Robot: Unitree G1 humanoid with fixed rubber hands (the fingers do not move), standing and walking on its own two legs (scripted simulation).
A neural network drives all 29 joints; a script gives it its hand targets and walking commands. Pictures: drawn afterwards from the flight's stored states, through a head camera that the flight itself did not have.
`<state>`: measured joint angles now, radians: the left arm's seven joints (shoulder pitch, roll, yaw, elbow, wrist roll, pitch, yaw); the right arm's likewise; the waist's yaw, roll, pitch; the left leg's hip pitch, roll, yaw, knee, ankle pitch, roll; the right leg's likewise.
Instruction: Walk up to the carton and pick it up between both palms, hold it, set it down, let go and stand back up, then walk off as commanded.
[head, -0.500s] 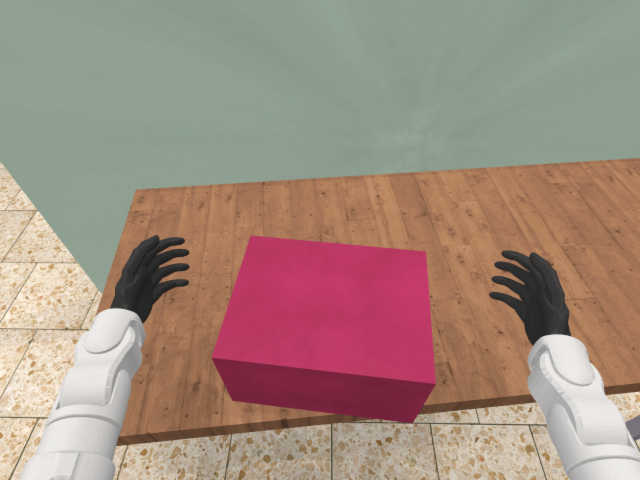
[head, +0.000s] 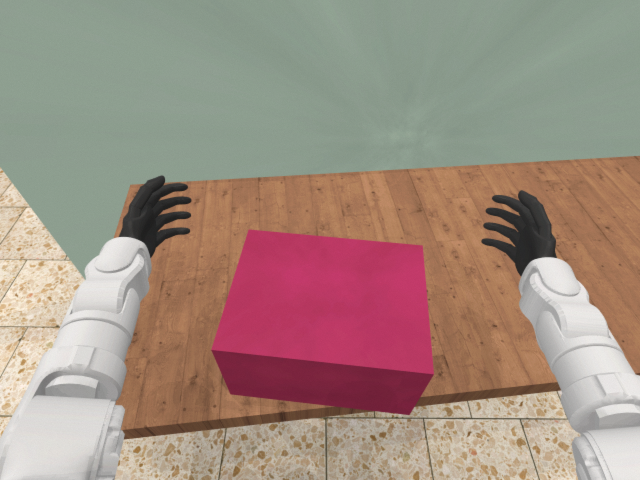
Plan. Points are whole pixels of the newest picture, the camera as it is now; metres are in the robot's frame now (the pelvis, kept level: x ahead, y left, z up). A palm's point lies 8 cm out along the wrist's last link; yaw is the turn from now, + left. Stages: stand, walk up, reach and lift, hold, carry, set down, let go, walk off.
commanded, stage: reach and lift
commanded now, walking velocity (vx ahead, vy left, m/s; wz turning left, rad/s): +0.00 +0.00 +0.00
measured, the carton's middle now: (326, 319) +0.38 -0.01 -0.07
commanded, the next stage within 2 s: none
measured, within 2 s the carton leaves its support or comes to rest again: neither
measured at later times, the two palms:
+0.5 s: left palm (170, 281) +0.41 +0.21 +0.01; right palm (496, 301) +0.35 -0.25 +0.00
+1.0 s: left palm (192, 290) +0.41 +0.19 -0.01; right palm (480, 302) +0.36 -0.24 -0.02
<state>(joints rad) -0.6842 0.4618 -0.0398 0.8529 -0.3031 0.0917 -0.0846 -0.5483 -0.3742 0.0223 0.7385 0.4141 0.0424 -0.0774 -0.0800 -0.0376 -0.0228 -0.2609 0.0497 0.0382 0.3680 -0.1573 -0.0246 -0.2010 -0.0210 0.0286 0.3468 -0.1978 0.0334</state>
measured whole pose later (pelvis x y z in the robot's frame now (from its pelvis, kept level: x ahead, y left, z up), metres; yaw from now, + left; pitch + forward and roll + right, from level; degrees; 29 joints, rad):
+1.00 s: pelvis -0.04 -0.01 -0.06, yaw +2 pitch +23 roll +0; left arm -0.97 0.34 -0.17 1.53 -0.36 -0.45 -0.06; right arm -0.80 -0.24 0.14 1.30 0.43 -0.40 -0.09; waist -0.12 -0.01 -0.24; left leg -0.95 0.05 -0.02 0.81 -0.26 -0.04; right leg -0.90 -0.02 -0.01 0.85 -0.35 0.02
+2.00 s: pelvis -0.02 +0.01 -0.04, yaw +1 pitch +22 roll -2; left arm -0.88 0.22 -0.02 1.47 -0.14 -0.51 0.00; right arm -0.79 -0.16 -0.02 1.42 0.27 -0.54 -0.12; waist -0.09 0.01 -0.23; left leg -0.88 0.06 -0.02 0.77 -0.27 -0.02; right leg -0.79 -0.01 0.00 0.72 -0.31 0.04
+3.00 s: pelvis +0.00 +0.01 +0.00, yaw +1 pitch +10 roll -1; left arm -0.74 0.15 0.06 1.34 -0.09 -0.47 0.02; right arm -0.60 -0.16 -0.11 1.06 0.09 -0.30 -0.13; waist -0.07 -0.01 -0.19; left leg -0.43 0.04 0.01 0.44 -0.18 -0.02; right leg -0.33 -0.03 0.00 0.35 -0.19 0.04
